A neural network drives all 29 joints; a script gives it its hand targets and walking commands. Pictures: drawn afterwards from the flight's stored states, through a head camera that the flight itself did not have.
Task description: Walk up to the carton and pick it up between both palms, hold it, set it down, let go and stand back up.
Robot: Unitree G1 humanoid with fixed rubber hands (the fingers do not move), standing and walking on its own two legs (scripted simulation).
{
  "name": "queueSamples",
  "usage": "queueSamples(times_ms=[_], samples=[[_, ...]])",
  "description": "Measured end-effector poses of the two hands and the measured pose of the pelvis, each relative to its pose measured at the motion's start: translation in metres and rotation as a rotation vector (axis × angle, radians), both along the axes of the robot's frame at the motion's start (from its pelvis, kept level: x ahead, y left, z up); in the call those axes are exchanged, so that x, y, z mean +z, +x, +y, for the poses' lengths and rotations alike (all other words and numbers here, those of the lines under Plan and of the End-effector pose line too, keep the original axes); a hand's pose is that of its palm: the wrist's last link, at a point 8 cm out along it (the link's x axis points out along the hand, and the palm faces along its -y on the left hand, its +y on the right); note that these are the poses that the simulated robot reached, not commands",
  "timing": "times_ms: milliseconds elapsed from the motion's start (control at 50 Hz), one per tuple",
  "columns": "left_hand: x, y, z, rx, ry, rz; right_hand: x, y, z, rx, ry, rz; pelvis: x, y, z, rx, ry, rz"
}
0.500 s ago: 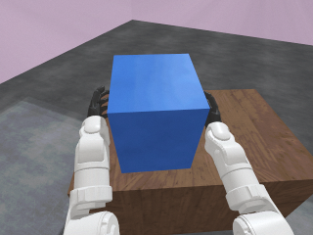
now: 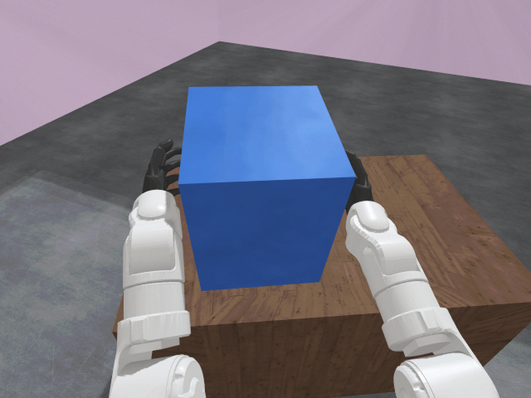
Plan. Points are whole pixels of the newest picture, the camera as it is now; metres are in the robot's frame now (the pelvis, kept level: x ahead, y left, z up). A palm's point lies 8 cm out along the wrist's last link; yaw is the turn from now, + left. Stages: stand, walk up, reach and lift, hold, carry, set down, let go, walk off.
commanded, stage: hold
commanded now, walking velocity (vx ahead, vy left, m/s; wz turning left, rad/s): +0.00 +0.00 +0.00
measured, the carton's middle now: (258, 190) +0.40 +0.01 +0.15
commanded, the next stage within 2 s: none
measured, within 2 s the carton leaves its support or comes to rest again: neither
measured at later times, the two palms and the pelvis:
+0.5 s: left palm (158, 193) +0.35 +0.15 +0.19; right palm (358, 201) +0.34 -0.14 +0.17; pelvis +0.00 +0.00 +0.00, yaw +0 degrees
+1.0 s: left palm (159, 196) +0.35 +0.15 +0.19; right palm (358, 203) +0.34 -0.14 +0.16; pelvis +0.00 -0.01 +0.00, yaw +1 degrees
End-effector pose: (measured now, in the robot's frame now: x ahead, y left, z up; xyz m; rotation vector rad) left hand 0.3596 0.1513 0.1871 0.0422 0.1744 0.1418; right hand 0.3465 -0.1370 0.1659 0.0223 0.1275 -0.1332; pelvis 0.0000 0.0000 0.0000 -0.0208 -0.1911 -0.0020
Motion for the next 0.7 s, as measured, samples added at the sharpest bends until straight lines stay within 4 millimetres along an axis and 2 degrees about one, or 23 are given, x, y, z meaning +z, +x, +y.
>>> queueSamples(times_ms=[240,700], samples=[[0.0076,-0.0029,0.0022,0.012,0.007,-0.003,0.0072,0.0011,0.0021,0.012,0.001,-0.009,-0.0001,0.0002,-0.0011,0.003,0.000,-0.010],[0.0044,-0.0070,-0.0017,0.011,0.009,0.008,0.0022,-0.0033,-0.0017,0.012,0.002,-0.009,-0.0001,-0.0037,-0.0070,0.007,0.005,-0.019]])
